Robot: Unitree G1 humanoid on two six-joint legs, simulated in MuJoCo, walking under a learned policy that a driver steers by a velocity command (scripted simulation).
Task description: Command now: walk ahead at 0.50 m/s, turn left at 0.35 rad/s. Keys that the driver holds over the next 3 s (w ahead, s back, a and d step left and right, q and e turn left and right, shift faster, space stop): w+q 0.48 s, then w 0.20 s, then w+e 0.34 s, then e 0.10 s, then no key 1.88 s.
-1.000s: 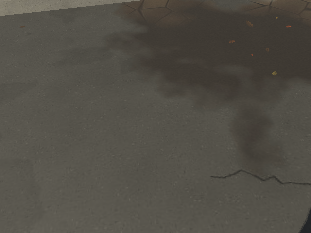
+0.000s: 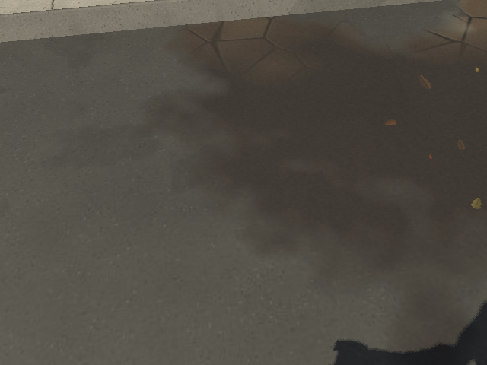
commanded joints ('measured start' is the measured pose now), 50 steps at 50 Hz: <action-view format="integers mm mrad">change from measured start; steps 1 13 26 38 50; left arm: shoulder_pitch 31 168 33 -186 257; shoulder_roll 84 170 162 86 217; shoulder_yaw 20 50 41 12 59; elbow -13 39 -81 -140 -87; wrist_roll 11 -5 -18 -21 -32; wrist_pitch -17 14 -42 2 14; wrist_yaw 0 50 32 6 -27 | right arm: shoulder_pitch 40 -300 -88 27 51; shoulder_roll -39 -4 -93 -132 -109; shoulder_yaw -25 -14 -58 -49 -13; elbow -48 -213 -239 -175 -197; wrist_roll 1 -19 -24 -31 -34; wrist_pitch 17 26 -1 -11 -37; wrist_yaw -5 47 37 -2 8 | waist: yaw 1 73 -6 -74 107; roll -137 -59 -40 40 -228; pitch -42 78 -108 9 -356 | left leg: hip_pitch -155 -314 408 305 -297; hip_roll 98 68 166 99 -93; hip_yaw -51 59 -336 -68 -87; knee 4 -478 -891 -1010 207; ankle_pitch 98 394 355 390 -183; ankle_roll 3 4 249 159 -24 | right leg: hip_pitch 152 345 -371 -292 709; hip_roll -258 -282 -128 -92 -309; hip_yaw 214 -76 177 98 878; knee -302 -313 756 142 -137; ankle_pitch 72 273 -186 339 -195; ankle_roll -121 -105 27 59 -321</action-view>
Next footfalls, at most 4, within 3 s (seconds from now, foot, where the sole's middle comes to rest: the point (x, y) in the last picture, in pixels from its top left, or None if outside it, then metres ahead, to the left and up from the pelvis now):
0.40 left None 0.37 0.16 -0.77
0.94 right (237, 274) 0.74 0.07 -0.77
1.40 left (169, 232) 0.90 0.30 -0.77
1.66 right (250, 248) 0.83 0.03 -0.77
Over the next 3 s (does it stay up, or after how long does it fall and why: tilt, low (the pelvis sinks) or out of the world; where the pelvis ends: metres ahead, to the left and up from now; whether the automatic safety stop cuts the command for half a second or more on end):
stays up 0.83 0.15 0.00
